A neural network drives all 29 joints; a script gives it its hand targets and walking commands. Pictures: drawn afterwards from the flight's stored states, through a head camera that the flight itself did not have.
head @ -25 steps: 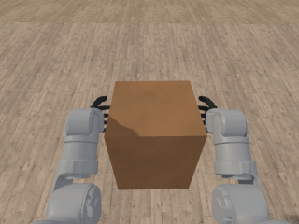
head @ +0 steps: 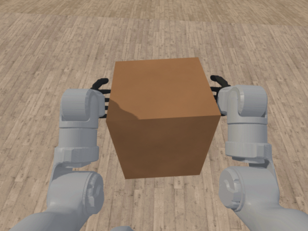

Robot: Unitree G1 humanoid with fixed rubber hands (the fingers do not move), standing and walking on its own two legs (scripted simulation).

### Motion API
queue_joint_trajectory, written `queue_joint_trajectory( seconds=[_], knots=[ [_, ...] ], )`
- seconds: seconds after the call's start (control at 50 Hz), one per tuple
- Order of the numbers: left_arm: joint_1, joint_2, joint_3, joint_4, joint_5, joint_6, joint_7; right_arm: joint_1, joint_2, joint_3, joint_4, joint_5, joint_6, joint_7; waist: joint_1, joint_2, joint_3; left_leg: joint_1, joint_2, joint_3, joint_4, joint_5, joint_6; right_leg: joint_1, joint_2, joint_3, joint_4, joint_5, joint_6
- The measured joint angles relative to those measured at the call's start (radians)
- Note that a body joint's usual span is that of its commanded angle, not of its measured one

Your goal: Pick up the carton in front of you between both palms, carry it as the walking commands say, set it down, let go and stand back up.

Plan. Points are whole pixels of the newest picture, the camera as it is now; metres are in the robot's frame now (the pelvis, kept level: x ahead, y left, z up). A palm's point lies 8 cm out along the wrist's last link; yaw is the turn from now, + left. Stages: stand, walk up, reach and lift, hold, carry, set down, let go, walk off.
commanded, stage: carry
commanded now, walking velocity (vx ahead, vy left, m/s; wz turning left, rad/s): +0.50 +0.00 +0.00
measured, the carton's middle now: (159, 121) +0.37 +0.02 +0.10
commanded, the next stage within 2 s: none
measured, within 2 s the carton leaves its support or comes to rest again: neither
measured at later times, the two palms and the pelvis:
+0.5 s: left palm (117, 33) +0.67 +0.18 +0.20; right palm (204, 34) +0.69 -0.12 +0.20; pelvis +0.29 +0.01 +0.04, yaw +1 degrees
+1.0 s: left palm out of the picture +1.00 +0.18 +0.26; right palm out of the picture +0.96 -0.12 +0.25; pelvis +0.60 +0.06 +0.11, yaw +0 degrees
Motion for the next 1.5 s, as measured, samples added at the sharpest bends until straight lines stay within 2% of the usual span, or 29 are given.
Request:
queue_joint_trajectory(
  seconds=[0.04,0.06,0.12,0.16,0.22,0.3,0.36,0.4,0.42,0.44,0.46,0.52,0.56,0.62,0.7,0.76,0.82,0.86,0.92,0.96,1.02,1.1,1.16,1.22,1.24,1.3,1.34,1.42,1.5],
  knots=[
    [-0.020,0.017,0.029,0.000,-0.005,0.001,-0.001,-0.027,0.019,0.001,0.014,-0.018,-0.013,0.000,-0.030,-0.008,0.014,0.037,-0.025,0.031,-0.142,0.136,0.020,-0.004,-0.031,-0.004,0.100,-0.054,0.007],
    [-0.022,0.025,0.045,0.003,-0.005,-0.005,-0.005,-0.031,0.032,0.008,0.022,-0.029,-0.027,0.000,-0.052,-0.005,0.021,0.051,-0.031,0.040,-0.136,0.171,0.030,-0.049,-0.046,-0.005,0.237,-0.049,0.003],
    [-0.012,0.011,0.073,0.020,0.016,-0.021,-0.017,0.031,0.049,0.032,-0.010,-0.035,-0.039,0.000,-0.119,0.031,0.039,0.116,-0.043,0.024,-0.162,0.127,0.046,-0.267,0.012,0.076,0.739,-0.012,-0.015],
    [-0.017,-0.008,0.080,0.015,0.037,-0.014,-0.018,0.067,0.037,0.047,-0.049,-0.008,-0.029,-0.006,-0.148,0.053,0.056,0.170,-0.043,0.006,-0.235,0.131,0.041,-0.414,0.029,0.070,0.924,0.017,-0.032],
    [-0.028,-0.022,0.092,-0.024,0.052,-0.008,-0.019,0.069,0.021,0.053,-0.093,0.027,-0.022,-0.022,-0.176,0.075,0.085,0.251,-0.038,-0.013,-0.339,0.144,0.041,-0.588,0.023,0.046,0.948,0.054,-0.045],
    [-0.047,-0.034,0.111,-0.102,0.061,-0.008,-0.020,0.025,0.018,0.033,-0.135,0.039,-0.028,-0.032,-0.186,0.079,0.102,0.352,-0.034,-0.034,-0.444,0.130,0.037,-0.740,0.001,0.017,0.803,0.096,-0.042],
    [-0.058,-0.040,0.119,-0.136,0.068,-0.010,-0.021,-0.010,0.021,0.011,-0.141,0.033,-0.033,-0.030,-0.172,0.080,0.090,0.430,-0.023,-0.051,-0.507,0.104,0.021,-0.755,0.003,-0.021,0.557,0.164,-0.044],
    [-0.064,-0.044,0.114,-0.130,0.074,-0.015,-0.022,-0.026,0.018,-0.003,-0.131,0.023,-0.033,-0.023,-0.144,0.091,0.080,0.473,-0.001,-0.055,-0.499,0.067,0.011,-0.702,0.034,-0.071,0.389,0.193,-0.057],
    [-0.068,-0.047,0.106,-0.114,0.078,-0.021,-0.022,-0.027,0.013,-0.012,-0.125,0.019,-0.032,-0.017,-0.121,0.095,0.079,0.475,0.015,-0.046,-0.434,0.044,0.007,-0.650,0.055,-0.101,0.311,0.224,-0.068],
    [-0.068,-0.054,0.093,-0.096,0.082,-0.032,-0.022,-0.024,0.004,-0.019,-0.121,0.017,-0.031,-0.011,-0.093,0.109,0.085,0.452,0.041,-0.043,-0.311,0.033,0.004,-0.612,0.072,-0.114,0.293,0.285,-0.078],
    [-0.064,-0.060,0.079,-0.081,0.087,-0.042,-0.021,-0.016,-0.002,-0.027,-0.116,0.012,-0.032,-0.002,-0.063,0.112,0.088,0.395,0.043,-0.069,-0.132,0.090,-0.003,-0.593,0.078,-0.120,0.310,0.279,-0.084],
    [-0.034,-0.055,0.044,-0.068,0.074,-0.043,-0.012,0.000,0.011,-0.038,-0.104,-0.017,-0.030,0.012,0.017,0.082,0.101,0.166,-0.019,-0.147,0.390,0.155,0.000,-0.517,0.090,-0.102,0.280,0.211,-0.089],
    [-0.014,-0.042,0.034,-0.075,0.043,-0.039,-0.003,0.004,0.029,-0.048,-0.113,-0.039,-0.020,0.014,0.051,0.064,0.116,0.037,-0.026,-0.145,0.510,0.185,0.012,-0.452,0.089,-0.088,0.214,0.207,-0.078],
    [-0.013,-0.030,0.031,-0.092,0.002,-0.042,0.014,0.001,0.049,-0.067,-0.148,-0.062,-0.012,0.016,0.076,0.048,0.132,-0.106,-0.003,-0.127,0.452,0.190,0.016,-0.363,0.079,-0.077,0.134,0.194,-0.078],
    [-0.043,-0.029,0.043,-0.108,-0.015,-0.055,0.023,-0.007,0.056,-0.078,-0.202,-0.073,-0.013,0.019,0.074,0.045,0.120,-0.210,0.038,-0.103,0.218,0.180,0.001,-0.264,0.063,-0.065,0.067,0.151,-0.066],
    [-0.069,-0.030,0.054,-0.090,-0.009,-0.057,0.021,-0.008,0.050,-0.073,-0.207,-0.072,-0.013,0.022,0.052,0.041,0.086,-0.199,0.053,-0.077,-0.013,0.230,-0.004,-0.189,0.046,-0.055,0.035,0.103,-0.039],
    [-0.084,-0.017,0.058,-0.047,0.005,-0.047,0.010,-0.018,0.042,-0.058,-0.151,-0.070,-0.016,0.023,0.009,0.025,0.043,-0.096,0.022,-0.013,-0.222,0.287,0.014,-0.133,0.004,-0.040,0.086,0.014,-0.010],
    [-0.078,0.005,0.065,-0.020,0.012,-0.043,-0.006,-0.025,0.048,-0.031,-0.091,-0.076,-0.037,0.023,-0.041,0.013,0.032,-0.056,-0.001,0.013,-0.195,0.302,0.017,-0.182,-0.029,-0.011,0.310,0.005,-0.006],
    [-0.058,0.006,0.078,0.013,0.032,-0.035,-0.023,0.009,0.049,0.011,-0.060,-0.064,-0.035,0.013,-0.114,0.050,0.031,0.015,-0.005,0.001,-0.214,0.228,0.017,-0.372,0.031,0.060,0.776,0.038,-0.018],
    [-0.056,-0.005,0.086,0.010,0.049,-0.021,-0.025,0.034,0.040,0.030,-0.073,-0.034,-0.024,-0.001,-0.149,0.065,0.044,0.075,-0.003,-0.010,-0.275,0.227,0.005,-0.488,0.048,0.057,0.909,0.078,-0.033],
    [-0.058,-0.020,0.100,-0.029,0.064,-0.008,-0.025,0.040,0.030,0.034,-0.107,0.006,-0.016,-0.020,-0.180,0.075,0.069,0.162,0.004,-0.018,-0.354,0.215,0.011,-0.617,0.044,0.043,0.887,0.094,-0.044],
    [-0.064,-0.033,0.116,-0.102,0.074,-0.005,-0.026,0.007,0.027,0.019,-0.138,0.023,-0.023,-0.032,-0.188,0.076,0.075,0.265,0.010,-0.024,-0.428,0.178,0.004,-0.717,0.017,0.022,0.695,0.112,-0.035],
    [-0.064,-0.038,0.123,-0.116,0.080,-0.007,-0.027,-0.019,0.027,0.007,-0.121,0.019,-0.030,-0.030,-0.173,0.082,0.052,0.344,0.022,-0.031,-0.466,0.133,-0.019,-0.703,0.011,-0.011,0.464,0.163,-0.034],
    [-0.075,-0.042,0.109,-0.063,0.089,-0.023,-0.028,-0.031,0.010,-0.004,-0.079,0.011,-0.031,-0.017,-0.125,0.105,0.031,0.383,0.070,-0.036,-0.358,0.042,-0.038,-0.594,0.050,-0.082,0.270,0.252,-0.061],
    [-0.075,-0.047,0.095,-0.038,0.093,-0.036,-0.028,-0.026,-0.001,-0.008,-0.066,0.010,-0.035,-0.010,-0.102,0.111,0.030,0.348,0.090,-0.045,-0.230,0.068,-0.038,-0.578,0.057,-0.095,0.294,0.256,-0.065],
    [-0.039,-0.054,0.053,-0.011,0.090,-0.046,-0.022,-0.004,-0.005,-0.021,-0.039,-0.006,-0.036,0.006,-0.021,0.085,0.039,0.150,0.035,-0.133,0.271,0.108,-0.031,-0.510,0.064,-0.082,0.297,0.178,-0.065],
    [-0.006,-0.045,0.035,-0.030,0.060,-0.038,-0.013,0.003,0.008,-0.026,-0.044,-0.021,-0.024,0.008,0.017,0.074,0.054,0.022,0.015,-0.137,0.441,0.147,-0.017,-0.448,0.064,-0.069,0.238,0.170,-0.054],
    [0.007,-0.031,0.029,-0.078,0.009,-0.033,0.010,0.005,0.031,-0.038,-0.106,-0.046,-0.008,0.008,0.054,0.064,0.081,-0.164,0.025,-0.116,0.417,0.165,-0.004,-0.335,0.053,-0.057,0.141,0.151,-0.054],
    [-0.027,-0.030,0.046,-0.101,-0.004,-0.043,0.017,-0.005,0.042,-0.051,-0.168,-0.058,-0.004,0.009,0.056,0.059,0.073,-0.247,0.055,-0.090,0.183,0.201,-0.012,-0.232,0.042,-0.048,0.069,0.110,-0.038]
  ],
)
